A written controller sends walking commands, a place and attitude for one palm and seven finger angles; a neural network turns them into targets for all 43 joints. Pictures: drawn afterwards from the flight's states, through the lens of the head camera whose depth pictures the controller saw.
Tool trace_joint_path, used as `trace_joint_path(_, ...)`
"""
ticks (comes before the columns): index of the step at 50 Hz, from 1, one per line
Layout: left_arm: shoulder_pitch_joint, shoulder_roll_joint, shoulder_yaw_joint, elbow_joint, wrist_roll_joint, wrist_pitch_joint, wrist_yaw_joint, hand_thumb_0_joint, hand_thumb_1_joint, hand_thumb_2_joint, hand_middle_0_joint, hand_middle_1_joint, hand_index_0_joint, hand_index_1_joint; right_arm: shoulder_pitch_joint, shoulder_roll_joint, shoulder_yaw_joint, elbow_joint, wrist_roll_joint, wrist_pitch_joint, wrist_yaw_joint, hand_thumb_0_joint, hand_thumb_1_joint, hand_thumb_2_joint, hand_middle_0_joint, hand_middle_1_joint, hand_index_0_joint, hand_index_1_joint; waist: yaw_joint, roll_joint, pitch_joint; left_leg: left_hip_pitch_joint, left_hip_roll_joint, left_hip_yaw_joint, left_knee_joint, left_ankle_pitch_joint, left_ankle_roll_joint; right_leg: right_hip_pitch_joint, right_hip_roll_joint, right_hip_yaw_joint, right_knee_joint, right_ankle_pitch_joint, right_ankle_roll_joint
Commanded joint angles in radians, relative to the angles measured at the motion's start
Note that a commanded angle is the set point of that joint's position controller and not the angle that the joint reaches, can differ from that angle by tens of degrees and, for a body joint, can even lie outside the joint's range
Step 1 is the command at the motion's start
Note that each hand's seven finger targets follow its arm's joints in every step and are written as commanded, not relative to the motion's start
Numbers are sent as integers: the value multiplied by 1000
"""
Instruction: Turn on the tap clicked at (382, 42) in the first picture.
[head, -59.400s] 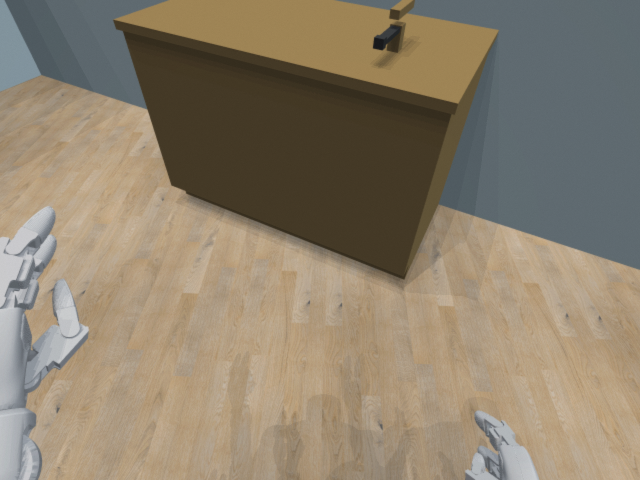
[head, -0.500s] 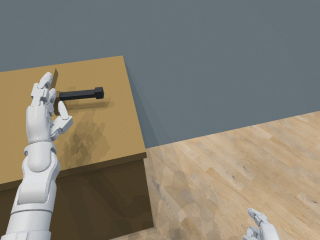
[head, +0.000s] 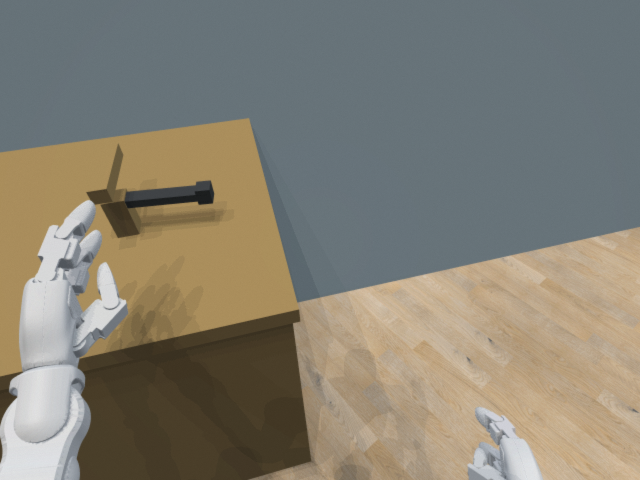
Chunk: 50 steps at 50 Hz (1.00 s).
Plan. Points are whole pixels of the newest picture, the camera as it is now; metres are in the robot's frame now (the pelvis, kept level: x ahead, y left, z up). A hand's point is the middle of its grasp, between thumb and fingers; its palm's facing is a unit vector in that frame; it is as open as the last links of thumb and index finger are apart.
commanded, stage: draw the hand back beside the body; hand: left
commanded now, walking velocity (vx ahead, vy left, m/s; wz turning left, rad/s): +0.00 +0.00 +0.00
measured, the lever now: (204, 192) +0.51 +0.27 +0.09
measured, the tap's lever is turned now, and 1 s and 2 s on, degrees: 83 83 83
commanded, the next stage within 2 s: step back with the hand held close in 0.44 s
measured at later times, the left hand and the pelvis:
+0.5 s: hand (109, 324) +0.21 +0.24 +0.16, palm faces +0.43 -0.85 -0.31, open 7.4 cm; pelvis +0.01 +0.00 +0.00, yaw +0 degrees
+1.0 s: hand (86, 340) +0.19 +0.26 +0.16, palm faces +0.39 -0.81 -0.44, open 7.4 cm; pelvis -0.03 +0.02 -0.02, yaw -1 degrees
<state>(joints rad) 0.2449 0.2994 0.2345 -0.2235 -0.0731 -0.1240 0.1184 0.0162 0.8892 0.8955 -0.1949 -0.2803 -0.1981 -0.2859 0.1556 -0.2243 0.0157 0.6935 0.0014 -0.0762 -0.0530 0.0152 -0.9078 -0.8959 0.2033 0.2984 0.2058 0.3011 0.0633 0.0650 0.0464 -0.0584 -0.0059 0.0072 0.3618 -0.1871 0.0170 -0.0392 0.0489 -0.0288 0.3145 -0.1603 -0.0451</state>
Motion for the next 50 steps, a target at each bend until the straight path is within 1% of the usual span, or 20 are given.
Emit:
trace_joint_path(1,-91,188,104,-329,7,-77,17,0,900,900,-200,-300,-200,-300,-162,-101,-42,-177,-10,-77,-1,0,-900,-900,200,300,200,300,4,2,-135,4,15,-11,-56,106,2,18,-37,29,-45,63,16)
trace_joint_path(8,85,172,120,-394,5,-72,17,0,900,900,-200,-300,-200,-300,-151,-99,-47,-183,-13,-87,4,0,-900,-900,200,300,200,300,3,-14,-78,-25,21,-5,-38,104,1,-11,-40,33,-45,57,19)
trace_joint_path(10,54,163,108,-384,9,-68,18,0,900,900,-200,-300,-200,-300,-143,-102,-47,-175,-14,-88,0,0,-900,-900,200,300,200,300,-8,-18,-51,-32,21,-9,-37,98,-1,-32,-38,30,-45,47,19)
trace_joint_path(11,26,150,89,-392,12,-68,19,0,900,900,-200,-300,-200,-300,-143,-100,-45,-176,-11,-88,0,0,-900,-900,200,300,200,300,-15,8,-43,-32,21,-9,-38,74,-1,-44,-40,33,-49,24,20)
trace_joint_path(13,22,159,102,-356,12,-63,25,0,900,900,-200,-300,-200,-300,-140,-102,-46,-175,-12,-89,-6,0,-900,-900,200,300,200,300,-13,-26,-35,-40,20,-10,-35,51,4,-52,-42,30,-50,1,21)
trace_joint_path(19,19,174,111,-388,13,-67,33,0,900,900,-200,-300,-200,-300,-145,-98,-42,-181,-15,-98,-10,0,-900,-900,200,300,200,300,1,-11,-94,-22,16,-15,-30,79,6,-17,-47,29,-32,29,17)
trace_joint_path(20,21,171,109,-395,16,-67,32,0,900,900,-200,-300,-200,-300,-145,-98,-42,-176,-15,-98,-10,0,-900,-900,200,300,200,300,0,15,-97,-15,16,-17,-33,88,1,-15,-45,29,-31,35,16)
trace_joint_path(22,45,166,109,-388,12,-63,31,0,900,900,-200,-300,-200,-300,-146,-94,-40,-179,-16,-99,-8,0,-900,-900,200,300,200,300,3,-15,-90,-24,19,-15,-30,106,3,-10,-45,29,-26,57,17)
trace_joint_path(26,46,163,108,-384,12,-60,28,0,900,900,-200,-300,-200,-300,-145,-94,-39,-180,-16,-96,-6,0,-900,-900,200,300,200,300,0,-17,-73,-35,23,-18,-36,110,-1,-14,-45,26,-25,56,18)
trace_joint_path(28,9,196,145,-312,9,-51,33,0,900,900,-200,-300,-200,-300,-142,-99,-42,-165,-11,-87,-10,0,-900,-900,200,300,200,300,-7,-44,-43,-49,23,-11,-32,86,1,-36,-43,28,-34,35,19)
trace_joint_path(29,-3,267,226,-322,13,-66,30,0,900,900,-200,-300,-200,-300,-118,-134,-52,-216,3,-61,-14,0,-900,-900,200,300,200,300,-37,-45,2,-122,43,-36,29,15,25,-174,-94,130,-76,29,27)
trace_joint_path(30,-8,257,218,-314,19,-73,24,0,900,900,-200,-300,-200,-300,-119,-119,-49,-209,-1,-45,-17,0,-900,-900,200,300,200,300,-40,-41,9,-130,35,-43,54,-13,23,-200,-120,139,-86,15,22)
trace_joint_path(31,49,207,173,-285,23,-68,17,0,900,900,-200,-300,-200,-300,-111,-113,-50,-210,-1,-35,-16,0,-900,-900,200,300,200,300,-49,-74,-24,-112,39,-44,83,2,24,-220,-146,149,-85,19,20)
trace_joint_path(33,85,178,137,-301,28,-66,15,0,900,900,-200,-300,-200,-300,-86,-109,-52,-229,6,-20,-13,0,-900,-900,200,300,200,300,-54,-99,-119,-87,46,-37,124,57,22,-206,-176,150,-46,80,14)
trace_joint_path(36,133,197,146,-398,30,-61,26,0,900,900,-200,-300,-200,-300,-85,-121,-57,-261,10,-9,-22,0,-900,-900,200,300,200,300,-47,1,-248,-60,80,-46,105,260,21,-132,-155,93,83,284,28)
trace_joint_path(39,162,232,181,-466,35,-44,39,0,900,900,-200,-300,-200,-300,-92,-131,-67,-288,9,9,-29,0,-900,-900,200,300,200,300,-39,8,-291,-80,103,-61,121,412,20,-113,-132,80,155,368,39)
trace_joint_path(41,175,250,208,-484,37,-38,46,0,900,900,-200,-300,-200,-300,-98,-126,-66,-298,8,21,-35,0,-900,-900,200,300,200,300,-36,2,-288,-109,117,-80,111,420,19,-123,-119,74,185,314,40)
trace_joint_path(44,196,247,224,-454,34,-30,55,0,900,900,-200,-300,-200,-300,-90,-131,-72,-303,8,31,-38,0,-900,-900,200,300,200,300,-38,-10,-244,-193,129,-100,94,314,28,-144,-104,83,204,193,40)
trace_joint_path(45,188,252,234,-452,36,-32,56,0,900,900,-200,-300,-200,-300,-93,-135,-73,-301,6,35,-39,0,-900,-900,200,300,200,300,-38,13,-242,-215,129,-107,85,270,28,-147,-101,83,206,169,39)
trace_joint_path(50,161,207,190,-386,37,-37,55,0,900,900,-200,-300,-200,-300,-80,-141,-71,-295,10,38,-39,0,-900,-900,200,300,200,300,-61,-56,-148,-347,99,-109,104,-111,38,-223,-141,158,137,10,18)
